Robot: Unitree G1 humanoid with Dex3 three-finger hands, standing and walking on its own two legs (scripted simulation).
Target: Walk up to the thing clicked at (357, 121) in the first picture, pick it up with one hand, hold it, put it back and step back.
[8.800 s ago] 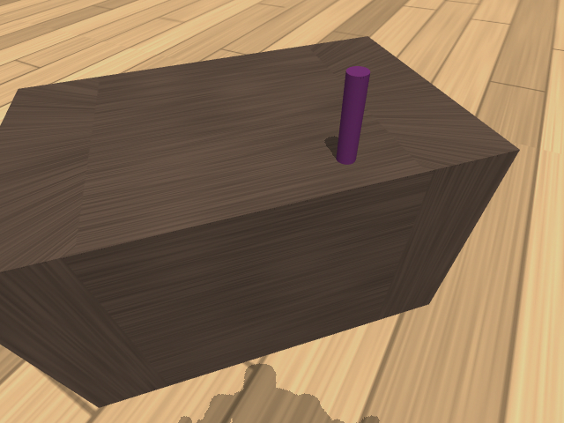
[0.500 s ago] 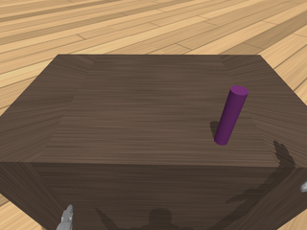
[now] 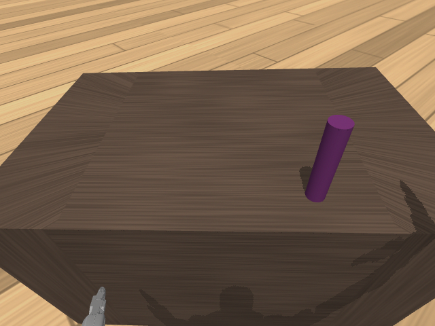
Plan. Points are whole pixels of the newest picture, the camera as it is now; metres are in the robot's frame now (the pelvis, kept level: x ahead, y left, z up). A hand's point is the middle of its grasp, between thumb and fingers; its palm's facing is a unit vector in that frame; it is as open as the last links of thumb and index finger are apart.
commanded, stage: go down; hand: right
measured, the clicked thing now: (326, 163) +0.45 -0.20 +0.08
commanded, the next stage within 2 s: approach in 1.90 s
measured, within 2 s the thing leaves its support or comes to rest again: neither
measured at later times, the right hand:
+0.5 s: hand out of the picture +0.34 -0.37 +0.16, palm faces +0.15 +0.99 +0.00, open 17.5 cm
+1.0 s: hand out of the picture +0.37 -0.38 +0.16, palm faces +0.16 +0.99 +0.01, open 17.4 cm
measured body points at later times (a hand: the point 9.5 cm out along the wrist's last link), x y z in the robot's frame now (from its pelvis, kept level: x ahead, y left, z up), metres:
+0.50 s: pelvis +0.01 +0.00 +0.00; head +0.02 -0.01 +0.44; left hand +0.16 +0.27 -0.08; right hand +0.33 -0.42 +0.16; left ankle +0.00 +0.14 -0.74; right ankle +0.02 -0.13 -0.74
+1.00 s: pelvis +0.02 +0.00 -0.01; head +0.04 -0.02 +0.44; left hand +0.17 +0.26 -0.08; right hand +0.35 -0.44 +0.16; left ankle +0.00 +0.14 -0.74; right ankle +0.02 -0.13 -0.74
